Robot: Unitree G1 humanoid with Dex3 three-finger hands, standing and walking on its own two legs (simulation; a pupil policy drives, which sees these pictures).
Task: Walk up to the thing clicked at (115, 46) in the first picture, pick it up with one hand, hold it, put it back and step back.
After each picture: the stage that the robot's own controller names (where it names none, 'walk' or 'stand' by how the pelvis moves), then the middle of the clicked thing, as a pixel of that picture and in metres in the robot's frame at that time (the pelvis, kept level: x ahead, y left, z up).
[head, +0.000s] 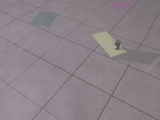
stand; (117, 44) +1.52 -0.41 -0.72
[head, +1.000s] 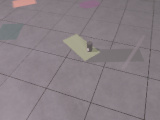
walk; (89, 46) +1.44 +0.03 -0.70
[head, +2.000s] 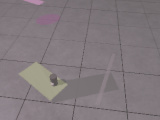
walk; (53, 80) +0.93 +0.33 -0.70
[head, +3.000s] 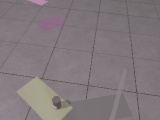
walk; (56, 102) +0.65 +0.21 -0.70
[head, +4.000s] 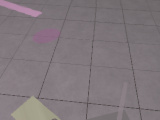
stand; out of the picture +0.50 +0.23 -0.71
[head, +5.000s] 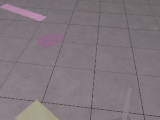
stand; out of the picture +0.49 +0.20 -0.72
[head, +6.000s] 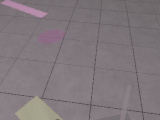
stand; out of the picture +0.51 +0.20 -0.73
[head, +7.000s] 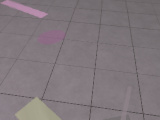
stand; out of the picture +0.50 +0.20 -0.73
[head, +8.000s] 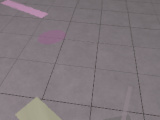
stand; out of the picture +0.50 +0.20 -0.73
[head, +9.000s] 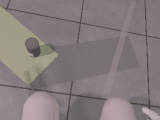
go down; (33, 48) +0.57 +0.26 -0.38
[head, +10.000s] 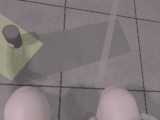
approach; (13, 37) +0.57 +0.30 -0.30
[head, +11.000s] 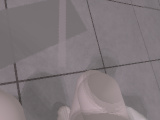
close in; out of the picture +0.53 +0.35 -0.22
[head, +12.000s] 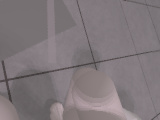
close; out of the picture +0.53 +0.36 -0.22
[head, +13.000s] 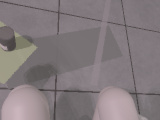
lift; (7, 39) +0.55 +0.32 -0.27
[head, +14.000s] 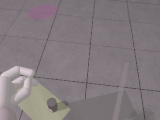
close; (52, 105) +0.54 +0.20 -0.62
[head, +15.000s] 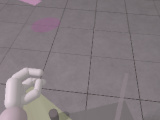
close; (54, 115) +0.52 +0.21 -0.68
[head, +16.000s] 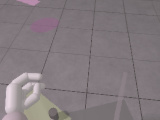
hold; (53, 115) +0.53 +0.21 -0.68
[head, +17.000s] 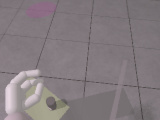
crouch; (51, 103) +0.54 +0.22 -0.65
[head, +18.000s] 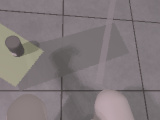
crouch; (15, 46) +0.58 +0.27 -0.34
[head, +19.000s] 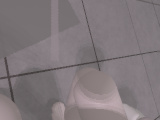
lower; out of the picture +0.53 +0.36 -0.23
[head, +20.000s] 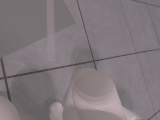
lower; out of the picture +0.53 +0.37 -0.22
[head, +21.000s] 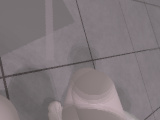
lower; out of the picture +0.53 +0.37 -0.22
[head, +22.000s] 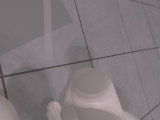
lower; out of the picture +0.53 +0.37 -0.23
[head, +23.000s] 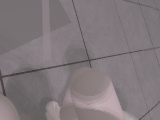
loosen; out of the picture +0.53 +0.37 -0.23
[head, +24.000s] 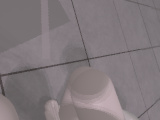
withdraw; out of the picture +0.53 +0.37 -0.23
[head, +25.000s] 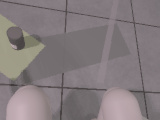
stand; (16, 39) +0.57 +0.31 -0.29
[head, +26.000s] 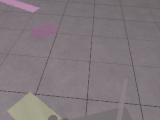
stand; out of the picture +0.52 +0.20 -0.65
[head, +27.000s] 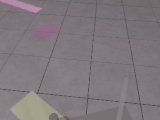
stand; out of the picture +0.53 +0.21 -0.67
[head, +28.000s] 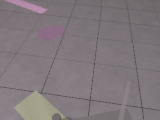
stand; out of the picture +0.53 +0.20 -0.69
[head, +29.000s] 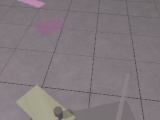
walk; (58, 113) +0.56 +0.20 -0.71
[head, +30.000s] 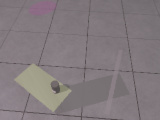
walk; (55, 87) +0.69 +0.24 -0.69
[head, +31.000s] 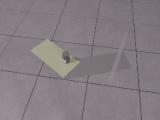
walk; (66, 57) +1.00 +0.18 -0.69
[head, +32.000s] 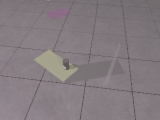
stand; (66, 64) +1.16 +0.22 -0.71
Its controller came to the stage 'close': yes
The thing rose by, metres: 0.00
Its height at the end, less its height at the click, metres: +0.00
